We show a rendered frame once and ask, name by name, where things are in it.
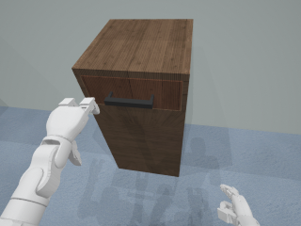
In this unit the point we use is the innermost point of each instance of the right robot forearm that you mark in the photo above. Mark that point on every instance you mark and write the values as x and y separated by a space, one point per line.
246 220

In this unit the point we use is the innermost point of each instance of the handle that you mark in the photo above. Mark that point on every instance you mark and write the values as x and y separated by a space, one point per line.
137 103

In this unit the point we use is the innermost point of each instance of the left robot hand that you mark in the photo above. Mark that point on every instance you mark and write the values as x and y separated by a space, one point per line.
68 120

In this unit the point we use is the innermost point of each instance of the left robot forearm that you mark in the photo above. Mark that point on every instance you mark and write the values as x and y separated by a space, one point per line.
37 185

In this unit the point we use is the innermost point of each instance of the drawer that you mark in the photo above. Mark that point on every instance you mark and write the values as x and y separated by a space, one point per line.
167 93

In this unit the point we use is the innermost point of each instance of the right robot hand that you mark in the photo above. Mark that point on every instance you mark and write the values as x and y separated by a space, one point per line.
229 212

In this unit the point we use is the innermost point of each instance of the cabinet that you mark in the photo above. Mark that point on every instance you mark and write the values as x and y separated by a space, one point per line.
141 139

